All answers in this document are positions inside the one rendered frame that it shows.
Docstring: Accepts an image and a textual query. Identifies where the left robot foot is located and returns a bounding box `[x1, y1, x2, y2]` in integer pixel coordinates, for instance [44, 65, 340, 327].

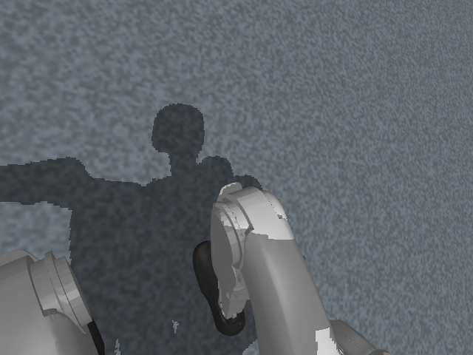
[87, 318, 105, 355]

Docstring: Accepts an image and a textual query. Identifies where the right robot hand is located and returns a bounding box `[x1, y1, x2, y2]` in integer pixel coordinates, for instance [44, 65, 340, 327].
[328, 317, 377, 355]

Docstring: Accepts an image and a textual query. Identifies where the right robot foot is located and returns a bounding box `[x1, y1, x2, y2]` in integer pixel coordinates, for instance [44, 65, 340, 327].
[192, 241, 245, 336]

